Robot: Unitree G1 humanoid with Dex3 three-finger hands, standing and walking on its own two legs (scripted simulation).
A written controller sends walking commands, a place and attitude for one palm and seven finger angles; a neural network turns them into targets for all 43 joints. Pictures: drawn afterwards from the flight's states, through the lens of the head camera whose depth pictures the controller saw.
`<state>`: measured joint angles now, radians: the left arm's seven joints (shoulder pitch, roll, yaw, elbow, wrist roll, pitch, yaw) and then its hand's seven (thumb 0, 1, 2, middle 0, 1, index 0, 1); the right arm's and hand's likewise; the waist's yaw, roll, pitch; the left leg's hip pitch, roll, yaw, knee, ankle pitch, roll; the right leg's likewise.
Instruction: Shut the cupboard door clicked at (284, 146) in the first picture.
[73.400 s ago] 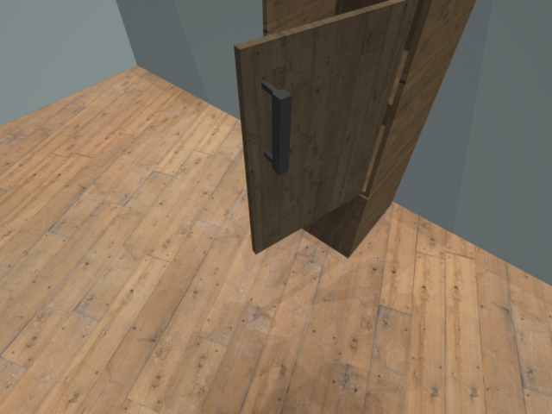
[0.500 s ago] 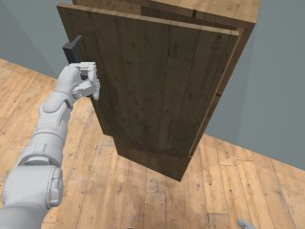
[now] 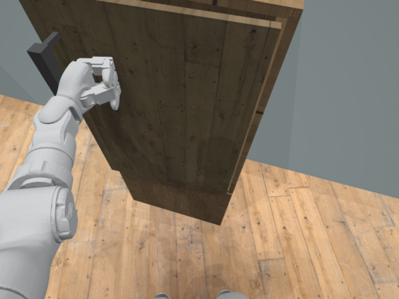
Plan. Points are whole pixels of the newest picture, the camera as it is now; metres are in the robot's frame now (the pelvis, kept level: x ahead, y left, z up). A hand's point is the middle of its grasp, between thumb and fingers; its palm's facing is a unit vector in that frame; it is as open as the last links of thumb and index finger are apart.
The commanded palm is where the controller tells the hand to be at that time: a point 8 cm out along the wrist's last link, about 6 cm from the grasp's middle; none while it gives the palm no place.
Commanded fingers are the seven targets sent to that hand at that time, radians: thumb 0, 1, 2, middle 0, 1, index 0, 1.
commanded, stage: push the door shut along its arc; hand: left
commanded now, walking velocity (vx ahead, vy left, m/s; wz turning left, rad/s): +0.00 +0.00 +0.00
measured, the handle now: (66, 80) +0.53 +0.22 +0.13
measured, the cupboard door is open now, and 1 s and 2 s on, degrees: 4 0 0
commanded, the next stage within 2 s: pull the fist back off the door in 0.34 s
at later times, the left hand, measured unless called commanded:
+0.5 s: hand (118, 84) +0.50 +0.11 +0.14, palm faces -0.31 -0.95 +0.04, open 3.3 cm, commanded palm +0.51 +0.14 +0.13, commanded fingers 0.00 0.90 0.90 -1.30 -1.50 -1.30 -1.50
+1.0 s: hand (130, 84) +0.49 +0.09 +0.14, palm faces +0.08 -1.00 +0.01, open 3.1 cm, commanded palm +0.44 +0.14 +0.13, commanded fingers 0.00 0.90 0.90 -1.30 -1.50 -1.30 -1.50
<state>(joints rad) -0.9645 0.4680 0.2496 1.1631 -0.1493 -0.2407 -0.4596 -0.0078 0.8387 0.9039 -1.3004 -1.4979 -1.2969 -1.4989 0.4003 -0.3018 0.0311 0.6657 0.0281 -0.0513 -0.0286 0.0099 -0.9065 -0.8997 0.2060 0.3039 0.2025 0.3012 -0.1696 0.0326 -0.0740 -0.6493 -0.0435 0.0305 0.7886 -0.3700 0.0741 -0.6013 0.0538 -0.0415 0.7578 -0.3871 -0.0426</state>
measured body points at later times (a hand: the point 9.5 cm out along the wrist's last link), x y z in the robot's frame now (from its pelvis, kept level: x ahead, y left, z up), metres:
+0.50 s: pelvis -0.01 -0.01 -0.01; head +0.09 +0.01 +0.43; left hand +0.51 +0.16 +0.14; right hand +0.03 -0.29 -0.12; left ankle +0.00 +0.07 -0.71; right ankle -0.01 -0.09 -0.71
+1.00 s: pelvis -0.01 -0.01 +0.00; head +0.05 -0.02 +0.45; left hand +0.48 +0.14 +0.14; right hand -0.02 -0.27 -0.12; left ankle +0.00 +0.07 -0.71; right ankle -0.01 -0.09 -0.71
